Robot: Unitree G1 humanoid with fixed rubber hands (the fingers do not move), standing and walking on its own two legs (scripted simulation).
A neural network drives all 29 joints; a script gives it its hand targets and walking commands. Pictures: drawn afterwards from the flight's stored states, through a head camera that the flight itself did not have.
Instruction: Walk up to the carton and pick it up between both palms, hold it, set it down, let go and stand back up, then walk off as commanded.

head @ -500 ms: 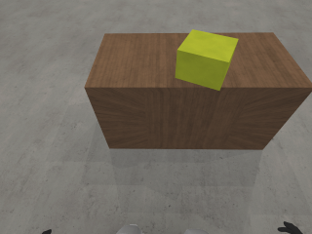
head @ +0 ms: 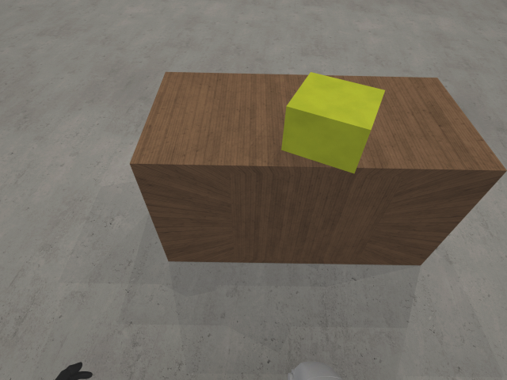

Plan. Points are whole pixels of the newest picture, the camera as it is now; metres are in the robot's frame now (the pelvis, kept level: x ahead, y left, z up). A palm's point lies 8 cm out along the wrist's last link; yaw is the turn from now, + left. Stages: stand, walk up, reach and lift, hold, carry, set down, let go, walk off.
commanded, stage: walk up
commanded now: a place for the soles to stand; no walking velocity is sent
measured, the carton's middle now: (331, 121) +0.80 -0.23 -0.08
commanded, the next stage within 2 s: none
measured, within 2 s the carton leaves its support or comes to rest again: neither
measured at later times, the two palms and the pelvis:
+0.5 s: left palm (122, 342) +0.20 +0.24 -0.10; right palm out of the picture +0.17 -0.42 -0.08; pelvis +0.11 -0.08 +0.00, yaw -3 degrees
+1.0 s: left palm (158, 286) +0.30 +0.19 -0.09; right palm out of the picture +0.22 -0.48 -0.09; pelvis +0.19 -0.13 -0.01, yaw -4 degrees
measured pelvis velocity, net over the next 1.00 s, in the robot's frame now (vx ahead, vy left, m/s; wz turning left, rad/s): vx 0.19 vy -0.13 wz -0.07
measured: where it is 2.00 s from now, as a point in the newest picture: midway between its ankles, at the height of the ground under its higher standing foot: (304, 335)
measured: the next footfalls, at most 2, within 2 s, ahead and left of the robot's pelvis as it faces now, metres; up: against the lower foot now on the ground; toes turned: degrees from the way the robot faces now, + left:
right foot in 0.12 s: +0.13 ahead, -0.16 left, +0.00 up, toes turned -3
left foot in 0.56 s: +0.29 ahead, +0.03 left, +0.00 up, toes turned -5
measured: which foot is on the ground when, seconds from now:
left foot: down 0.00-0.16, up 0.18-0.54, down 0.56-1.00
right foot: up 0.00-0.10, down 0.12-0.60, up 0.62-0.96, down 0.98-1.00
